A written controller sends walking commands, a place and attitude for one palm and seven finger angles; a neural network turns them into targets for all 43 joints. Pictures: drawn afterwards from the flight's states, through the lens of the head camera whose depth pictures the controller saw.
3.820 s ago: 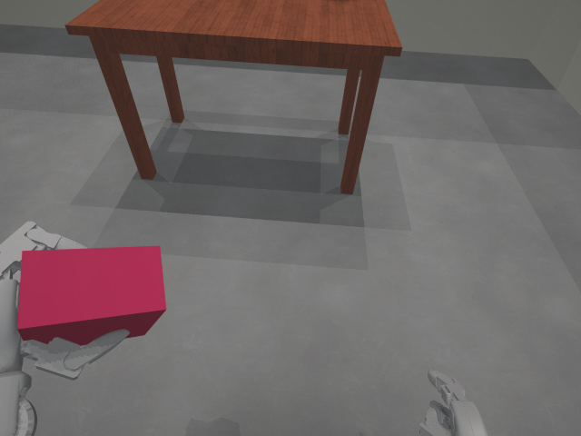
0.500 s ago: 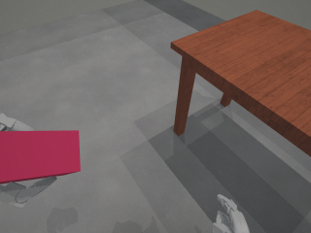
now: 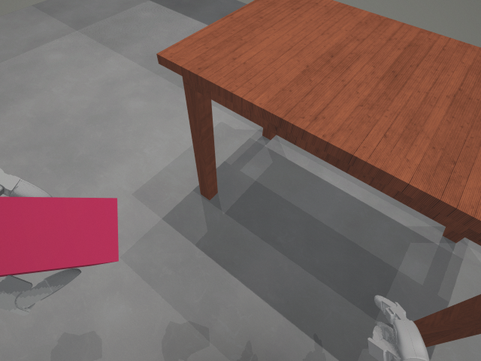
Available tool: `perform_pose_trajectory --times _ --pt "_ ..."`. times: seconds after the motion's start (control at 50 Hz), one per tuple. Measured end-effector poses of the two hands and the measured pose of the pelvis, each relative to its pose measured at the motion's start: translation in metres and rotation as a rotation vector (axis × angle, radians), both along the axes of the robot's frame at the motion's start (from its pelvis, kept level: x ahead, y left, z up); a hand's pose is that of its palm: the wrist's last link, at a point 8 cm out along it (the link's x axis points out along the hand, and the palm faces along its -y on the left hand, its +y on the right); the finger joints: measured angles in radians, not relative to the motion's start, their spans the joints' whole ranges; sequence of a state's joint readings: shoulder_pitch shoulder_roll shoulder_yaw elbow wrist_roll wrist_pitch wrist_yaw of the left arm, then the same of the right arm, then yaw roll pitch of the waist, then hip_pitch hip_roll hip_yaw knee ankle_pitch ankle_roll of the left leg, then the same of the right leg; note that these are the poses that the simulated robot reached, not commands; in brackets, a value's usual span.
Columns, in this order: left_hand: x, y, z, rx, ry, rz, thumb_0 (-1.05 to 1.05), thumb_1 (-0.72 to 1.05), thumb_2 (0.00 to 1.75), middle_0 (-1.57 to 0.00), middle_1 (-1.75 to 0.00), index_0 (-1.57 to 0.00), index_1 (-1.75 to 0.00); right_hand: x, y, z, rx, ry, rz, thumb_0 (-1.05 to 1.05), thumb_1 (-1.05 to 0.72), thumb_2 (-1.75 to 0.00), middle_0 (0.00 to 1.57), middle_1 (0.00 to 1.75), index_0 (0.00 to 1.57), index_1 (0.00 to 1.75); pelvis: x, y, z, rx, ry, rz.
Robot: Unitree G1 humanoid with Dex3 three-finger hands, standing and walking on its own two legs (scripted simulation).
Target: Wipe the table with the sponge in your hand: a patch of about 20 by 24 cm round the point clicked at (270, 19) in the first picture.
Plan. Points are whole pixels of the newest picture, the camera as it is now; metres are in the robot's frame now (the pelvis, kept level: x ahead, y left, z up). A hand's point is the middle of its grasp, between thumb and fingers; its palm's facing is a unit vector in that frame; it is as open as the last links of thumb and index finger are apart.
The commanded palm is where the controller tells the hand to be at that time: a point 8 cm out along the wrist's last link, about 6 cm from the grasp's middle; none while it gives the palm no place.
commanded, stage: turn to face it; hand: left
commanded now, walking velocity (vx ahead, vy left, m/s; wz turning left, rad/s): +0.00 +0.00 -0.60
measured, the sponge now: (65, 238) +0.23 +0.21 +0.17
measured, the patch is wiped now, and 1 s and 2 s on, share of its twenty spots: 0.00 0.00 0.00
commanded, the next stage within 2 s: take the last steps up to it in 1.84 s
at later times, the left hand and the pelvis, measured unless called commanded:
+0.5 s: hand (167, 243) +0.23 +0.10 +0.16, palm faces +0.04 -0.86 -0.51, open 10.7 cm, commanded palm +0.18 +0.18 +0.18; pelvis -0.07 -0.04 -0.01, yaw -19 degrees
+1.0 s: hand (180, 292) +0.18 +0.08 +0.17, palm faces -0.11 -0.91 -0.41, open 10.7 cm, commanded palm +0.15 +0.13 +0.18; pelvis -0.14 -0.01 +0.00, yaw -35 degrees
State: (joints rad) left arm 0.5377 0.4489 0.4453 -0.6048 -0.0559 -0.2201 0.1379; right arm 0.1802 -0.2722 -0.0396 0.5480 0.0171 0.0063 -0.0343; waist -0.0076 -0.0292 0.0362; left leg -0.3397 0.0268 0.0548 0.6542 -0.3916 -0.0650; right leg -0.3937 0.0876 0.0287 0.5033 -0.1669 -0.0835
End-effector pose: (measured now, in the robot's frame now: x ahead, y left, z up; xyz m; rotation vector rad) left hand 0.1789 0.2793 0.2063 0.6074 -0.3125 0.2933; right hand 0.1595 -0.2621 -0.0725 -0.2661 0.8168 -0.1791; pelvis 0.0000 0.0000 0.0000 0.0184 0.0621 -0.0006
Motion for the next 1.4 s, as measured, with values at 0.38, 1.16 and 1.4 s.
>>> perform_pose_trajectory --times 0.38,1.16,1.4 --pt "0.035 -0.080 -0.010 -0.029 0.007 -0.226 -0.01 -0.54 1.00 -0.66 -1.36 -0.67 -1.36 -0.090 0.028 -0.027 0.239 -0.084 -0.137 0.01 -0.90 -0.90 0.21 0.30 0.20 0.30 -0.040 -0.020 -0.009 -0.043 -0.074 -0.267" --pt "-0.026 -0.222 -0.010 -0.054 0.022 -0.666 -0.01 -0.55 1.00 -0.66 -1.37 -0.67 -1.36 -0.329 -0.006 -0.025 0.222 -0.098 -0.590 0.01 -0.90 -0.90 0.21 0.30 0.20 0.30 -0.169 -0.029 -0.003 -0.055 -0.048 -0.733" --pt "-0.076 -0.305 -0.009 0.115 0.119 -0.905 -0.01 -0.55 1.00 -0.66 -1.37 -0.67 -1.36 -0.481 -0.063 -0.028 0.117 0.041 -0.899 0.01 -0.91 -0.90 0.20 0.30 0.20 0.30 -0.222 -0.046 0.000 -0.008 -0.039 -0.857"
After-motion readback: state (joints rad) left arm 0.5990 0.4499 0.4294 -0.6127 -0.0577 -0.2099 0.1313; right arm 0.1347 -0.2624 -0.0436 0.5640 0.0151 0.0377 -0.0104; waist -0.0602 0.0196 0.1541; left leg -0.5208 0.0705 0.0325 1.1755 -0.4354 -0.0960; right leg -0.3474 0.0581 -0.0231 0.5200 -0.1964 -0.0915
